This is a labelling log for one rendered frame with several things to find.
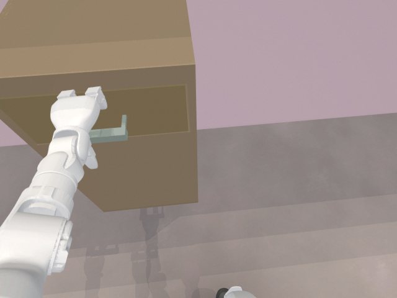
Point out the left robot hand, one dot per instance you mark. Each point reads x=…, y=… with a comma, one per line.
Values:
x=79, y=111

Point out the right robot shin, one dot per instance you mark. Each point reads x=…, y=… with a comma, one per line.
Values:
x=236, y=288

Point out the left robot forearm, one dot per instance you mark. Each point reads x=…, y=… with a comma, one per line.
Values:
x=52, y=189

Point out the handle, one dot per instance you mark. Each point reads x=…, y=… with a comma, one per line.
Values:
x=110, y=135

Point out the cabinet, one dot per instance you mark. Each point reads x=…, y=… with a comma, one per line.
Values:
x=50, y=46

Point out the drawer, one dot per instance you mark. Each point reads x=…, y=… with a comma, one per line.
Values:
x=149, y=110

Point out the left robot upper arm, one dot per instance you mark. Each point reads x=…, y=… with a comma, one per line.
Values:
x=32, y=247

